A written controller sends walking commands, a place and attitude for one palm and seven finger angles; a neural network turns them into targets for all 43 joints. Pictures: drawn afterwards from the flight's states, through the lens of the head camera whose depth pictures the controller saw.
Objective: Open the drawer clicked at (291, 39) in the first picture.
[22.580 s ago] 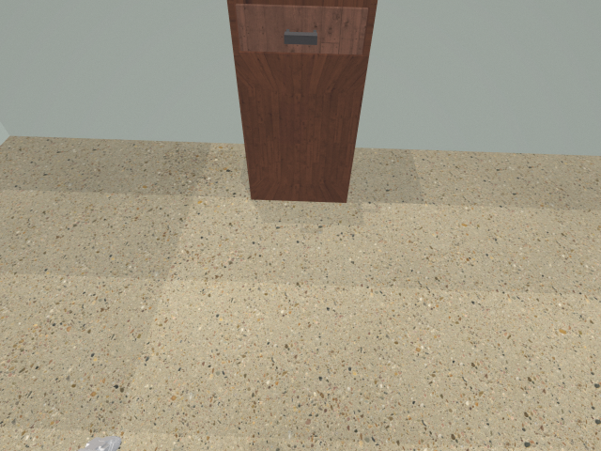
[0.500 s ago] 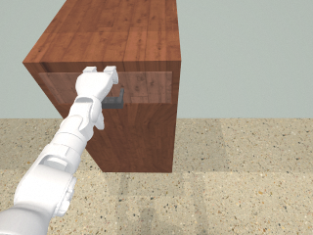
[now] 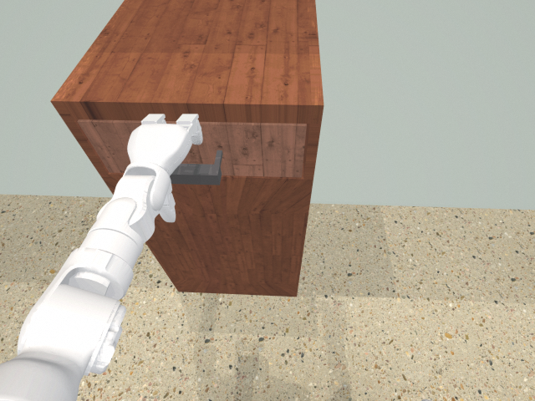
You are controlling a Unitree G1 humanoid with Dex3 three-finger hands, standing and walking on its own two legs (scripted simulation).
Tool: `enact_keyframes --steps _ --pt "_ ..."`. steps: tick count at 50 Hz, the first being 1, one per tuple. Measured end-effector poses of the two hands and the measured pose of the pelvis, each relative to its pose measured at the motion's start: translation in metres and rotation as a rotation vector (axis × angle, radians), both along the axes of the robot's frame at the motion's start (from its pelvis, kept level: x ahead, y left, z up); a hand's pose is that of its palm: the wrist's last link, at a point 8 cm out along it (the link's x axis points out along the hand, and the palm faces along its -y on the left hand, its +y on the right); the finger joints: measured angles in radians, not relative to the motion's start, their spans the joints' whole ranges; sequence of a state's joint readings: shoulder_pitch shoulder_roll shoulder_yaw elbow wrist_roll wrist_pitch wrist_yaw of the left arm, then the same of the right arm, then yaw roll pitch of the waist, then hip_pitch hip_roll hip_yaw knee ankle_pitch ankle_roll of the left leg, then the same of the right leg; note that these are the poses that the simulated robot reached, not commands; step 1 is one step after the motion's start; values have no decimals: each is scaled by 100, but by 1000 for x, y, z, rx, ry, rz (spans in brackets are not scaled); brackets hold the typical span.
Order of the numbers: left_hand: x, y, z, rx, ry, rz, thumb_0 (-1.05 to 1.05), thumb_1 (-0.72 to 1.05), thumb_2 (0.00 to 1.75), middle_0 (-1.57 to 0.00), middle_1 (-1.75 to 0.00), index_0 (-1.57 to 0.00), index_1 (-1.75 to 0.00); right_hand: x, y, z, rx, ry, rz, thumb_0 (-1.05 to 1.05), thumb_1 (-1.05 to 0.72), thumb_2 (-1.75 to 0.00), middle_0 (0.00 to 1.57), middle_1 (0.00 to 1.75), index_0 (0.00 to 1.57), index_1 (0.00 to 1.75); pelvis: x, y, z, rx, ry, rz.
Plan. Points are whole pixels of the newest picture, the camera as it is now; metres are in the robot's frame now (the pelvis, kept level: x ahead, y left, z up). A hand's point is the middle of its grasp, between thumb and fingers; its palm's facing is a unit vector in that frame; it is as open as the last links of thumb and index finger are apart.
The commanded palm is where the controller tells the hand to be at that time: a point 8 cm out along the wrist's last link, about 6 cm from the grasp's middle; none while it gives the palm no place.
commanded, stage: re-aim the fingers above the handle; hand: left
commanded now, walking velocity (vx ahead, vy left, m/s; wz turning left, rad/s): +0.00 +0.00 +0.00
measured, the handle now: (194, 164) +0.52 +0.15 +0.02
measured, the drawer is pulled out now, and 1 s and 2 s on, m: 0.00 0.00 0.00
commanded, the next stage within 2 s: lower the fingers behind the handle in 0.78 s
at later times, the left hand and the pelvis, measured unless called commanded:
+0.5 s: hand (173, 168) +0.46 +0.16 +0.08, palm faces +0.00 -0.03 -1.00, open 13.8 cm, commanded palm +0.43 +0.17 +0.14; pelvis +0.00 +0.00 +0.00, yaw +0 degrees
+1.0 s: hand (176, 168) +0.47 +0.16 +0.07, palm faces -0.02 -0.02 -1.00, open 13.8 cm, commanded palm +0.44 +0.16 +0.13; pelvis +0.00 +0.00 +0.00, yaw -1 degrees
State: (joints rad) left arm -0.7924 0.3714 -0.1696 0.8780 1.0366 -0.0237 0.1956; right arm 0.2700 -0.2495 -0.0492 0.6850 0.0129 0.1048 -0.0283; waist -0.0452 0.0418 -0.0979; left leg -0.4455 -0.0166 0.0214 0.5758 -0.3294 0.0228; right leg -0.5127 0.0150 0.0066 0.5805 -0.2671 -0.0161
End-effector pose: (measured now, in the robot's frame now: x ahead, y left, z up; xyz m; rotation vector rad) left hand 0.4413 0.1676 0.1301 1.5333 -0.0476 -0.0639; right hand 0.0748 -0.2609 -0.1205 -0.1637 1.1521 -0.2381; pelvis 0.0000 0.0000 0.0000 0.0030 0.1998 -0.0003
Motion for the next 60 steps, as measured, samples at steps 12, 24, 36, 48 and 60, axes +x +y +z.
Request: enact_keyframes --steps 12,24,36,48,60 --pt "-1 -5 2 3 -18 10 0 -49 30 -32 -120 -32 -120 0 9 -5 35 10 -6 1 -91 -90 20 30 20 30 2 3 0 -1 -4 -5" --pt "-6 -6 4 10 -9 5 0 -49 30 -32 -120 -32 -120 1 7 -4 34 0 0 1 -91 -90 20 30 20 30 -1 0 1 2 -14 -3" --pt "0 -4 -1 25 16 21 0 -49 30 -32 -120 -32 -120 -5 -4 -1 0 -1 -5 1 -91 -90 20 30 20 30 -5 -5 0 4 -6 1" --pt "7 -6 -1 15 -2 26 0 -49 30 -32 -120 -32 -120 -21 -6 -5 11 45 -36 1 -91 -90 20 30 20 30 0 -4 0 3 10 -12" --pt "0 -15 -22 9 6 -17 0 -49 30 -32 -120 -32 -120 -14 -2 -7 17 37 -22 1 -91 -90 20 30 20 30 -1 -4 -3 3 20 -6"
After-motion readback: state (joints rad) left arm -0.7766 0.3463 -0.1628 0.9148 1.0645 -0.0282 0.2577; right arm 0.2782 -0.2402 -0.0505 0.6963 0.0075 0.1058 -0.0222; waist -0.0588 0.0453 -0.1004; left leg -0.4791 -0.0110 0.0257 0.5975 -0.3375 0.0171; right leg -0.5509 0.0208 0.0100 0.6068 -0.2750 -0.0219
